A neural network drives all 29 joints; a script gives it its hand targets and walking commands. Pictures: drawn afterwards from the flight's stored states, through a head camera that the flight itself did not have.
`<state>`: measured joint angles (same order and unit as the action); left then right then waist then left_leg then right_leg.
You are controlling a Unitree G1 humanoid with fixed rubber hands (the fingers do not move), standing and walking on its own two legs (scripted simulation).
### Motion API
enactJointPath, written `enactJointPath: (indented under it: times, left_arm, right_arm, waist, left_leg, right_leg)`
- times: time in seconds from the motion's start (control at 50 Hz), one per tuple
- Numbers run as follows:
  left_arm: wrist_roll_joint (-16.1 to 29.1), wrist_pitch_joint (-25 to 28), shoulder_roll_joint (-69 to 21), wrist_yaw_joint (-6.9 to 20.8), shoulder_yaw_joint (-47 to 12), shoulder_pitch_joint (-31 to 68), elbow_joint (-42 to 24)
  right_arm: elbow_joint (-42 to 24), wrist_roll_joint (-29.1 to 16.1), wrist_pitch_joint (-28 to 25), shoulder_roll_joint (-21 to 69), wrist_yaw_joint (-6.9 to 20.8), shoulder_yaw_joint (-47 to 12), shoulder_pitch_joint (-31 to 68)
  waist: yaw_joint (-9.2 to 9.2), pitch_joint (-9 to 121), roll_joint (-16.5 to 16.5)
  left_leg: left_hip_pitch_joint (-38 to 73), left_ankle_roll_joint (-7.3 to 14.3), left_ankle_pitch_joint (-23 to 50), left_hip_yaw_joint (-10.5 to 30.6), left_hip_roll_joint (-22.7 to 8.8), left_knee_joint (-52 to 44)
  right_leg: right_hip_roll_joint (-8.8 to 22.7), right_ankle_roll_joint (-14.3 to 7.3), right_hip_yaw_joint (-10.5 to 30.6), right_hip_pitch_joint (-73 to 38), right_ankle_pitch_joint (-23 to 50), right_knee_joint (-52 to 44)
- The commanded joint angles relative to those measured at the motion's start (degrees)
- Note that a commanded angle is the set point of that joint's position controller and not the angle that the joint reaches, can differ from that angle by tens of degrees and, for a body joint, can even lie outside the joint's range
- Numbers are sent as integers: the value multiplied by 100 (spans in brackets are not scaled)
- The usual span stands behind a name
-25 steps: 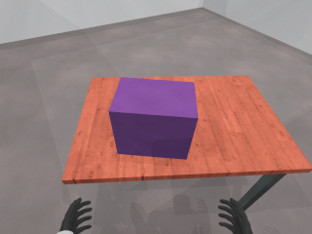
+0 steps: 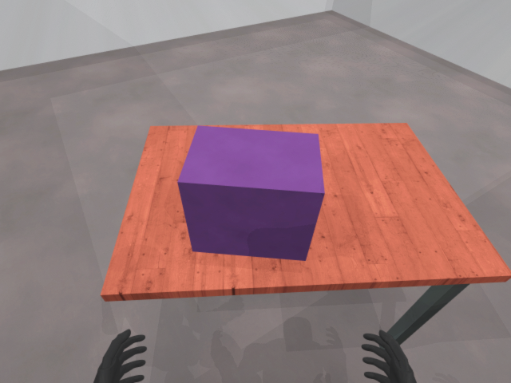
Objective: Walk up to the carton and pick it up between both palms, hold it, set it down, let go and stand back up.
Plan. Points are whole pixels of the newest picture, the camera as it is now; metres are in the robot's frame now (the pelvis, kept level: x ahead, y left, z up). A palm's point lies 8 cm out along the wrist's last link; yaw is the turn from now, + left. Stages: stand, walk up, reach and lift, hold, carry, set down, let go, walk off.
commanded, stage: stand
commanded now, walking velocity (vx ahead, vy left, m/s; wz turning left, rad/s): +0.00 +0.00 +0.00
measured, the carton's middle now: (253, 195) +0.50 +0.03 -0.01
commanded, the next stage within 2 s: none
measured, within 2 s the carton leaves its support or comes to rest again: neither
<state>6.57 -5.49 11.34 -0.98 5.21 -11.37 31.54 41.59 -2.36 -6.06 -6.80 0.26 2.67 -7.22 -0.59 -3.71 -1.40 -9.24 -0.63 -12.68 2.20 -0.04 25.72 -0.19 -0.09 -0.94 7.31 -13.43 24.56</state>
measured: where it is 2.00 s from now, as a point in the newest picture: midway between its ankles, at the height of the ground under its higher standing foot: outside the picture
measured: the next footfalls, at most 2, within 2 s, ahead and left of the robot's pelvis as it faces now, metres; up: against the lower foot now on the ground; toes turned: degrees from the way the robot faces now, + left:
none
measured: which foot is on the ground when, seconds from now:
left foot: down 0.00-1.00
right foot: down 0.00-1.00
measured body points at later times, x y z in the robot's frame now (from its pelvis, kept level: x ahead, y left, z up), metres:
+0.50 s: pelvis +0.01 +0.00 +0.00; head +0.02 +0.01 +0.45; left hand +0.16 +0.29 -0.08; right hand +0.15 -0.25 -0.11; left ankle +0.02 +0.12 -0.74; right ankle +0.00 -0.12 -0.74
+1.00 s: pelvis +0.01 +0.00 +0.00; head +0.02 +0.01 +0.45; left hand +0.14 +0.29 -0.09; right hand +0.15 -0.25 -0.11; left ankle +0.02 +0.12 -0.74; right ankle +0.00 -0.12 -0.74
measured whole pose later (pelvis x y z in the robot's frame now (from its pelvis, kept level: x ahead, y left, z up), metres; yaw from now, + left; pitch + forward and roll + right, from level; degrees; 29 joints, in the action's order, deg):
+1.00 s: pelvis +0.01 +0.00 +0.00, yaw +0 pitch -2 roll +0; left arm 4.8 1.5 19.0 -1.0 5.2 -15.4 36.4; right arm 47.7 -2.1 -0.2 -11.1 0.4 4.3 -7.2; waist -0.6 -1.9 -1.3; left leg -11.0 -0.5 -13.2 2.2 0.0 25.7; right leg -0.2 -0.1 -0.9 9.1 -13.9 24.6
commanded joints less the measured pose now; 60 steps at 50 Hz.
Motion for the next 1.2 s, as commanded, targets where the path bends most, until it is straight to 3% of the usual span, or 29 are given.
enactJointPath:
  times: [0.0, 0.02, 0.04, 0.08, 0.12, 0.14, 0.24, 0.26, 0.3, 0.34, 0.42, 0.46, 0.56, 0.62, 0.64, 0.66, 0.7, 0.78, 0.8, 0.88, 0.9, 0.92, 0.94, 0.96, 0.98, 1.0, 1.08, 1.16, 1.18]
  left_arm:
    - [-1070, 560, 1665, -1, 268, 2, -127]
    - [-1092, 579, 1567, 1, 239, 165, -106]
    - [-1036, 584, 1690, -5, 219, 235, -94]
    - [-1020, 722, 1670, 45, 230, 275, -149]
    - [-964, 767, 1778, 76, 244, 137, -44]
    - [-1003, 801, 1671, 94, 195, -116, 0]
    - [-990, 808, 1749, 111, 89, -48, 42]
    - [-975, 854, 1953, 118, 132, -193, 63]
    - [-978, 833, 1810, 62, 130, -123, 133]
    - [-996, 864, 1910, 21, 142, -145, 171]
    - [-982, 862, 1982, 43, 97, -283, 292]
    - [-1048, 840, 2151, -17, 223, -197, 278]
    - [-1005, 918, 1983, 44, 184, -179, 343]
    - [-1023, 864, 2006, 51, 138, -273, 496]
    - [-960, 867, 1927, 73, 120, -358, 452]
    - [-1014, 900, 2042, 55, 156, -221, 437]
    - [-951, 923, 1886, 78, 149, -197, 360]
    - [-1020, 938, 2040, 32, 211, -117, 443]
    - [-999, 920, 2059, 54, 195, -139, 414]
    - [-990, 947, 1872, 58, 114, -159, 511]
    - [-964, 952, 1919, 34, 149, -347, 580]
    - [-977, 953, 1980, 42, 128, -13, 523]
    - [-957, 935, 2036, 50, 181, -165, 556]
    - [-922, 957, 1924, 63, 127, -67, 573]
    - [-943, 983, 1801, 80, 40, -216, 641]
    - [-907, 1014, 2025, 46, 125, -260, 634]
    - [-929, 899, 1875, 82, 106, 59, 569]
    - [-950, 987, 2015, 34, 104, -72, 698]
    - [-914, 1000, 1960, 24, 158, -55, 704]
  right_arm:
    - [-388, 614, 202, -1815, -37, 323, 338]
    - [-312, 617, 192, -1982, -19, 338, 54]
    - [-276, 620, 189, -1914, -18, 303, 134]
    - [-182, 606, 175, -1993, 6, 325, -32]
    - [-116, 552, 213, -2052, 27, 352, -126]
    - [-75, 548, 254, -2098, 9, 335, 45]
    - [-50, 570, 294, -2004, -4, 318, 391]
    - [-17, 534, 319, -2072, -7, 333, 329]
    - [-54, 561, 338, -2126, -24, 350, 207]
    - [27, 515, 352, -2075, -16, 310, 264]
    - [112, 509, 406, -2287, -49, 377, 323]
    - [174, 500, 435, -2270, -6, 377, 99]
    - [109, 492, 381, -2134, 30, 337, 257]
    - [229, 503, 422, -2096, -15, 302, 132]
    - [24, 565, 368, -2333, -19, 346, 305]
    - [98, 456, 375, -2111, -7, 320, 316]
    - [108, 475, 364, -2274, 9, 336, 333]
    - [127, 457, 370, -2069, 18, 351, 203]
    - [227, 456, 347, -2400, 9, 399, 179]
    - [129, 472, 374, -2086, -57, 375, 397]
    - [136, 489, 343, -2323, -66, 381, 317]
    - [215, 449, 362, -2286, -42, 428, 230]
    - [316, 484, 320, -2294, -19, 388, 120]
    - [283, 471, 348, -2116, 8, 351, 256]
    - [278, 474, 344, -2156, -39, 372, 246]
    - [327, 411, 351, -2143, -35, 387, 168]
    - [253, 488, 357, -2252, -69, 399, 385]
    - [339, 407, 347, -2123, -24, 343, 146]
    - [332, 454, 347, -2130, -28, 308, 254]
  waist:
    - [293, 658, 67]
    - [109, 645, 943]
    - [113, 885, 450]
    - [81, 822, 652]
    - [27, 1074, 273]
    - [72, 1332, 728]
    - [92, 1168, 710]
    - [155, 1243, 417]
    - [76, 1199, 809]
    - [92, 1370, 305]
    - [87, 1029, 835]
    - [106, 1063, 430]
    - [78, 941, 856]
    - [73, 1114, 388]
    - [227, 845, 582]
    - [21, 922, 855]
    - [166, 1065, 560]
    - [2, 887, 562]
    - [0, 1087, 1090]
    - [8, 929, 353]
    - [115, 1284, 1020]
    - [-81, 1162, 717]
    - [52, 858, 998]
    - [16, 1066, 691]
    - [-20, 1111, 1039]
    - [-29, 803, 561]
    - [26, 892, 936]
    - [-17, 1036, 418]
    - [25, 1089, 754]
  left_leg:
    - [-534, 132, -43, 255, -275, -181]
    - [-552, 151, -115, 37, -168, -19]
    - [-386, 190, -149, 185, -237, -145]
    - [-328, 209, 140, 146, -215, 6]
    - [-108, 277, 449, 352, -416, -107]
    - [-12, 262, 548, 271, -411, -54]
    - [-213, 284, 570, 397, -387, -152]
    - [-61, 276, 733, 405, -444, -187]
    - [-120, 227, 886, 271, -362, -72]
    - [86, 233, 939, 393, -435, -104]
    - [-19, 264, 770, 454, -463, -198]
    - [-148, 222, 636, 352, -411, -170]
    - [-75, 254, 700, 361, -407, -249]
    - [0, 278, 573, 350, -494, -249]
    - [-216, 364, 630, 448, -534, -280]
    - [-123, 278, 622, 374, -489, -284]
    - [31, 305, 711, 327, -500, -164]
    - [14, 249, 916, 376, -482, -165]
    - [7, 221, 777, 300, -544, -209]
    - [4, 276, 646, 361, -497, -262]
    - [159, 362, 833, 491, -565, -225]
    - [-7, 264, 605, 434, -531, -305]
    - [39, 274, 508, 370, -518, -291]
    - [155, 255, 746, 391, -590, -305]
    - [20, 269, 842, 417, -547, -241]
    - [90, 283, 1010, 487, -540, -331]
    - [-3, 276, 837, 394, -508, -329]
    - [93, 305, 1092, 439, -503, -337]
    - [52, 315, 1141, 397, -539, -295]
  right_leg:
    - [530, -78, 639, 318, -396, -381]
    - [618, -149, 772, 310, -343, -483]
    - [569, -168, 723, 288, -485, -347]
    - [639, -208, 952, 307, -282, -490]
    - [565, -193, 773, 261, 124, -200]
    - [515, -173, 673, 71, 517, -155]
    - [605, -163, 619, -154, 807, -234]
    - [575, -157, 592, -100, 966, -120]
    - [569, -111, 578, -227, 1197, -127]
    - [592, -149, 588, -261, 1223, -178]
    - [621, -206, 647, -20, 971, -236]
    - [586, -152, 564, -217, 1162, -200]
    - [613, -186, 707, 28, 825, -296]
    - [587, -220, 615, -47, 882, -232]
    - [569, -172, 643, -63, 883, -315]
    - [672, -219, 664, -28, 907, -310]
    - [606, -153, 588, -9, 936, -283]
    - [610, -194, 645, 80, 1185, -295]
    - [689, -219, 723, -63, 1255, -327]
    - [588, -176, 567, 38, 1069, -337]
    - [659, -237, 701, -147, 1082, -231]
    - [603, -189, 626, -122, 1183, -211]
    - [687, -226, 768, 121, 976, -337]
    - [719, -238, 706, -8, 870, -391]
    - [652, -202, 643, -128, 1023, -397]
    - [670, -225, 749, 127, 1069, -348]
    - [644, -241, 651, -38, 1043, -357]
    - [783, -232, 677, -237, 1576, -360]
    - [792, -219, 713, -280, 1386, -295]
